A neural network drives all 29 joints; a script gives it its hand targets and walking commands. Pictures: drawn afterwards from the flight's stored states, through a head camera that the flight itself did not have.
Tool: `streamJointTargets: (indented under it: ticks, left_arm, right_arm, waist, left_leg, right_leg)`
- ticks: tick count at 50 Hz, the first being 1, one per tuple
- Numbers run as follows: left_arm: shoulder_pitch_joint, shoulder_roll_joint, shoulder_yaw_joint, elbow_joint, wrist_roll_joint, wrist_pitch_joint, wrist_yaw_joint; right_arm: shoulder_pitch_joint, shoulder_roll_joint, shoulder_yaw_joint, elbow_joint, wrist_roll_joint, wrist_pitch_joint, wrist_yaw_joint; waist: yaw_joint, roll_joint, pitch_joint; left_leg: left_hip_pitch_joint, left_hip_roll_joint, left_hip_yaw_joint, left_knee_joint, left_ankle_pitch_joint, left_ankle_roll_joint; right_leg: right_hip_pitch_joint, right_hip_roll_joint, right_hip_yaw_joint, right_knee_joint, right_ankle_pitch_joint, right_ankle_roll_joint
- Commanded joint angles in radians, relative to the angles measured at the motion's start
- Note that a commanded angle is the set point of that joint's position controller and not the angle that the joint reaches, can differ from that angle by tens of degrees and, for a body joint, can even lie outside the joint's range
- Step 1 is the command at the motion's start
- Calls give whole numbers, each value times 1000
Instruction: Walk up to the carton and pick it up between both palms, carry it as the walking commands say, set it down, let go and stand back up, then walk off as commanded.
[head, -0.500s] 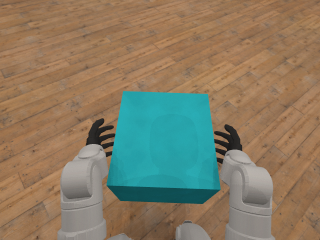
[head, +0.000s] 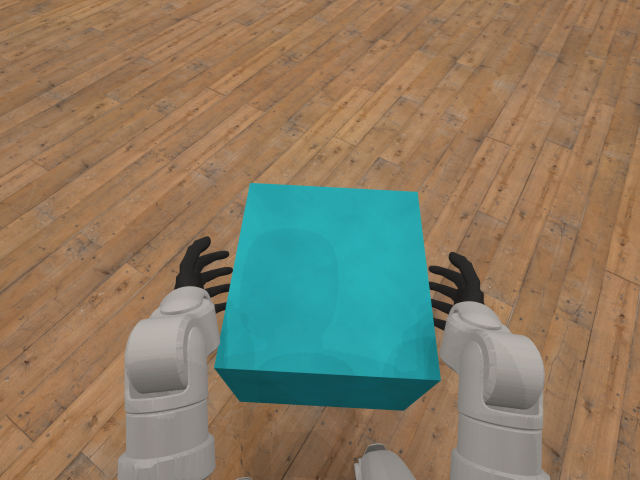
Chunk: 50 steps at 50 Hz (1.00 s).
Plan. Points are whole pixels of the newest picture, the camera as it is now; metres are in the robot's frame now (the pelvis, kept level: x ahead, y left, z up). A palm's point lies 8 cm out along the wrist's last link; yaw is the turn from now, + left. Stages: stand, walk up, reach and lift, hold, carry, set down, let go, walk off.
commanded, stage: carry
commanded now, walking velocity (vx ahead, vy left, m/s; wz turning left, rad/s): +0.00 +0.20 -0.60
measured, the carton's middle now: (327, 298) +0.35 -0.01 -0.02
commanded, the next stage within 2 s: hold in 1.98 s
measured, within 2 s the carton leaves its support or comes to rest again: neither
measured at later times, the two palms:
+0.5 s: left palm (182, 350) +0.24 +0.14 +0.08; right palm (494, 418) +0.18 -0.16 +0.08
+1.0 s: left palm (111, 453) +0.15 +0.18 +0.10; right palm out of the picture +0.09 -0.12 +0.09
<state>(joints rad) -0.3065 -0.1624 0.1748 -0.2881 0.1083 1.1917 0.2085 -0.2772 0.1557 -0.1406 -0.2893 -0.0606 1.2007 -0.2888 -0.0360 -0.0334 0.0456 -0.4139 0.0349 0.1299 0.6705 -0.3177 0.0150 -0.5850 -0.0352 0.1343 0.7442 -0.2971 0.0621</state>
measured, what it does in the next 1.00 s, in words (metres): walks backwards: right foot, then left foot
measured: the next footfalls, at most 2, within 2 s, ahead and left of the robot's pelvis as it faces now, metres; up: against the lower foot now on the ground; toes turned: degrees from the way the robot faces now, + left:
right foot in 0.28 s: -0.01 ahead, -0.09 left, +0.00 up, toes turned -12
left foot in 0.56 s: -0.04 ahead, +0.13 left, +0.00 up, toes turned -11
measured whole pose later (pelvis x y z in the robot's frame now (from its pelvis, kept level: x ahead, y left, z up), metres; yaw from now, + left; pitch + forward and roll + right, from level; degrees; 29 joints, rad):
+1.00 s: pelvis -0.15 +0.08 +0.01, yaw -12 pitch +0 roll -1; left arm -0.29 -0.16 0.17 -0.28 0.11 1.25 0.24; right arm -0.27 0.15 -0.14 -0.22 -0.06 1.22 -0.27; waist 0.02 0.00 0.02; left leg -0.40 0.08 0.20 0.67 -0.27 0.03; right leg -0.29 -0.01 -0.04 0.64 -0.33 0.00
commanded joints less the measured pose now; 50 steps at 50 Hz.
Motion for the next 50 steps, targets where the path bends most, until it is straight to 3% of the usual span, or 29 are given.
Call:
streamJointTargets:
  ticks: [1, 2, 4, 9, 10, 11, 12, 13, 14, 15, 16, 17, 20, 22, 25, 27, 28, 29, 32, 36, 37, 38, 39, 42, 44, 45, 47, 49, 50]
  left_arm:
    - [-564, -967, -745, -202, -451, -15, -369]
    - [-599, -981, -755, -225, -468, -15, -373]
    - [-608, -974, -736, -179, -464, -3, -373]
    - [-581, -962, -760, -202, -491, 7, -383]
    - [-604, -959, -743, -170, -497, 15, -389]
    - [-500, -968, -713, -91, -476, 17, -396]
    - [-546, -983, -733, -103, -487, 20, -407]
    - [-513, -986, -714, -9, -471, 23, -415]
    - [-472, -963, -693, -14, -457, 23, -417]
    - [-454, -950, -690, -1, -442, 13, -420]
    - [-502, -982, -707, 8, -449, 17, -423]
    - [-487, -984, -702, -9, -446, 18, -421]
    - [-591, -981, -705, -60, -453, 9, -418]
    - [-519, -972, -679, -46, -435, 11, -414]
    - [-495, -964, -691, -52, -419, 13, -397]
    - [-505, -986, -711, -39, -438, 13, -395]
    - [-525, -964, -731, -83, -446, 10, -383]
    - [-549, -970, -739, -97, -447, 3, -371]
    - [-556, -1003, -775, -116, -462, -1, -382]
    - [-601, -971, -786, -115, -475, 11, -376]
    - [-568, -969, -777, -78, -474, 18, -375]
    - [-551, -984, -787, -38, -476, 21, -380]
    - [-570, -988, -781, -62, -490, 16, -383]
    - [-582, -984, -771, -9, -489, 33, -390]
    - [-607, -992, -768, 8, -516, 38, -408]
    - [-597, -974, -748, 31, -492, 39, -410]
    - [-584, -982, -742, 22, -489, 29, -417]
    - [-548, -996, -736, 42, -475, 27, -422]
    - [-601, -1023, -735, 59, -496, 33, -430]
  right_arm:
    - [-575, 951, 697, -216, 453, -35, 494]
    - [-673, 993, 727, -262, 486, -42, 485]
    - [-686, 970, 688, -211, 467, -33, 477]
    - [-538, 975, 661, -144, 401, -27, 477]
    - [-489, 984, 647, -53, 382, -10, 474]
    - [-563, 956, 676, -160, 395, -23, 467]
    - [-507, 959, 656, -72, 366, -12, 467]
    - [-576, 955, 662, -89, 383, -14, 467]
    - [-582, 947, 682, -137, 377, -7, 462]
    - [-591, 955, 702, -122, 390, -6, 464]
    - [-610, 991, 697, -68, 398, 2, 469]
    - [-654, 980, 709, -125, 416, -3, 471]
    - [-707, 995, 716, -121, 441, -14, 480]
    - [-673, 1003, 730, -112, 452, 0, 473]
    - [-639, 983, 710, -108, 457, 4, 479]
    - [-589, 968, 685, -61, 417, 5, 485]
    - [-579, 934, 671, -99, 424, -3, 495]
    - [-588, 961, 664, -98, 447, -10, 501]
    - [-616, 967, 667, -150, 436, -17, 502]
    - [-609, 926, 623, -108, 415, -9, 496]
    - [-555, 937, 623, -56, 398, 3, 493]
    - [-551, 916, 615, -66, 387, -5, 493]
    - [-608, 914, 626, -127, 401, -10, 488]
    - [-591, 931, 616, -32, 380, 4, 481]
    - [-622, 924, 628, -39, 384, 1, 482]
    - [-625, 911, 624, -16, 375, 3, 479]
    - [-632, 930, 661, -68, 374, 2, 471]
    - [-703, 961, 681, -105, 414, -2, 473]
    - [-789, 964, 695, -135, 426, 3, 473]
  waist:
    - [24, 161, -610]
    - [33, 95, -601]
    - [40, 156, -547]
    - [27, 266, -577]
    - [30, 237, -556]
    - [41, 215, -582]
    - [57, 184, -535]
    - [58, 14, -499]
    - [52, -264, -480]
    - [48, -251, -469]
    - [61, -164, -452]
    - [59, -154, -486]
    - [58, -87, -533]
    - [61, -204, -579]
    - [55, -149, -591]
    - [31, -19, -644]
    - [24, 298, -660]
    - [31, 318, -653]
    - [21, 142, -560]
    - [28, 237, -571]
    - [30, 185, -540]
    - [30, 240, -539]
    - [26, 156, -571]
    - [31, 211, -534]
    - [50, 226, -536]
    - [52, 175, -506]
    - [32, -161, -456]
    - [38, -133, -515]
    - [31, -100, -467]
  left_leg:
    - [537, 426, -162, -215, 791, 204]
    - [513, 364, -120, -179, 735, 178]
    - [580, 321, -30, -120, 763, 157]
    - [461, 332, -19, -82, 700, 112]
    - [429, 346, -20, -82, 599, 97]
    - [404, 323, -7, -44, 523, 106]
    - [298, 292, -13, 10, 412, 57]
    - [166, 215, 2, 84, 224, -5]
    - [-74, 107, 25, 192, -157, -46]
    - [-207, 57, -25, 303, -329, -52]
    - [-167, 30, -107, 358, -288, -44]
    - [-185, 32, -144, 364, -220, -49]
    - [-143, 1, -73, 273, -181, -58]
    - [-93, 5, -65, 165, -166, -72]
    - [43, -26, -42, -48, -87, -51]
    - [339, 138, -134, -291, 358, -11]
    - [523, 351, -317, -255, 823, 56]
    - [574, 433, -328, -207, 1001, 128]
    - [493, 368, -178, -192, 760, 154]
    - [487, 311, -136, -178, 748, 120]
    - [442, 298, -102, -186, 714, 114]
    - [406, 280, -123, -205, 648, 102]
    - [474, 317, -141, -197, 625, 120]
    - [400, 298, -120, -190, 671, 113]
    - [264, 275, -85, -221, 259, 97]
    - [216, 236, -71, -203, 170, 51]
    - [32, 91, 5, -17, -32, -17]
    - [148, 30, -38, -66, -14, -22]
    - [214, 50, -46, -147, 111, -11]
  right_leg:
    - [-158, -17, -170, 527, -311, -43]
    - [-143, -29, -177, 471, -231, -26]
    - [-151, -29, -186, 335, -136, -16]
    - [64, 3, -251, 100, -96, -49]
    - [132, 14, -273, 27, -56, -56]
    - [203, 16, -255, -83, -62, -63]
    - [311, -4, -183, -243, 65, -76]
    - [407, -112, -20, -321, 339, -92]
    - [552, -291, 228, -309, 665, -151]
    - [582, -362, 366, -317, 644, -235]
    - [501, -383, 351, -358, 521, -268]
    - [550, -319, 279, -324, 567, -236]
    - [588, -268, 130, -286, 730, -204]
    - [620, -249, 67, -239, 794, -192]
    - [544, -228, 74, -240, 754, -188]
    - [387, -108, -87, -95, 437, -87]
    - [125, -7, -158, 16, -28, -43]
    - [40, 2, -155, 136, -279, -54]
    - [-31, -10, -158, 275, -247, -47]
    - [29, 7, -183, 155, -174, -34]
    - [62, 13, -205, 126, -172, -28]
    - [91, 16, -201, 128, -198, -30]
    - [68, 15, -184, 133, -198, -35]
    - [162, 21, -207, 3, -203, -36]
    - [314, 18, -213, -190, -61, -56]
    - [379, 15, -183, -320, 30, -70]
    - [457, -198, 135, -354, 354, -138]
    - [385, -216, 77, -316, 365, -178]
    - [292, -167, 1, -279, 385, -134]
